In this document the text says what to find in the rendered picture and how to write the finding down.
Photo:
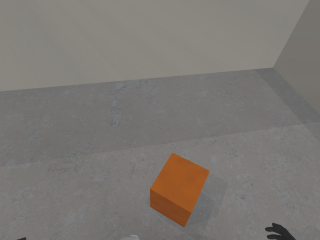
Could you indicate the carton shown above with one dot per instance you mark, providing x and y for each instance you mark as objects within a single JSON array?
[{"x": 175, "y": 191}]

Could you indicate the right robot hand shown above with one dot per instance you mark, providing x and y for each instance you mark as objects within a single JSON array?
[{"x": 284, "y": 234}]

